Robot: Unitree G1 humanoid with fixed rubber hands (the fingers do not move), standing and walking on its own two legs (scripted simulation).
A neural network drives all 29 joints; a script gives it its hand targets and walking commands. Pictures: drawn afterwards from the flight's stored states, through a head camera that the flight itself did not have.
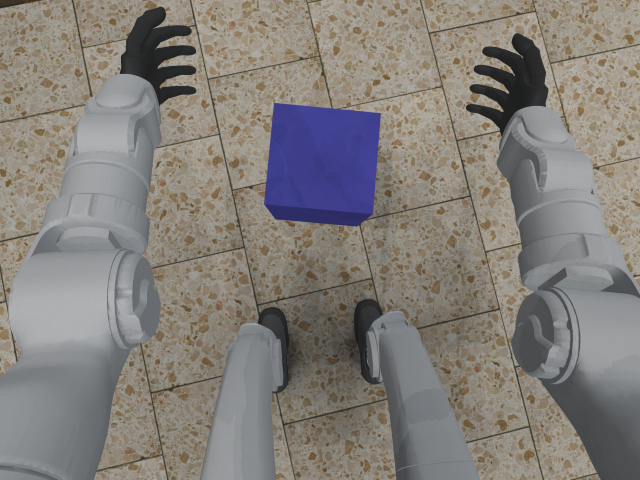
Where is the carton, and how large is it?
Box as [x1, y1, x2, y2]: [264, 103, 380, 225]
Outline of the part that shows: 274,103 264,204 273,216 279,219 346,225 359,224 372,213 380,113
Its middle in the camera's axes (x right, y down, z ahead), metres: +0.00 -0.15 +0.87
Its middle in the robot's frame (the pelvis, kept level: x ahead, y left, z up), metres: +0.54 -0.03 -0.53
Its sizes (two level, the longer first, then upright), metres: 0.210 0.200 0.250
